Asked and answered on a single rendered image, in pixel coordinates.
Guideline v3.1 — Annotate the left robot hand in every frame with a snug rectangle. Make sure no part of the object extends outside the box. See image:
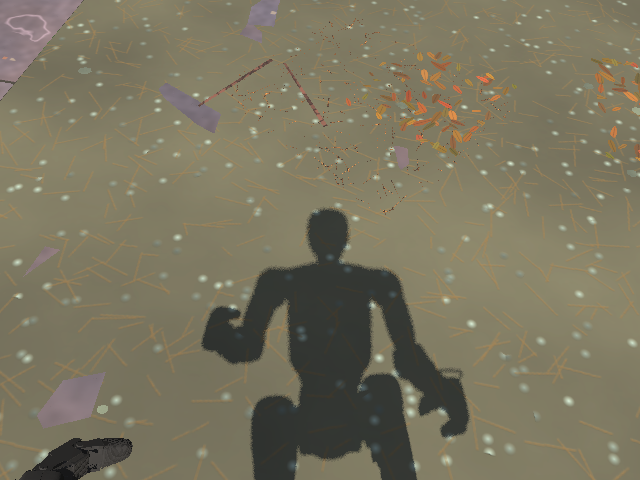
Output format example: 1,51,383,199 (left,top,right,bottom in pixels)
15,438,133,480

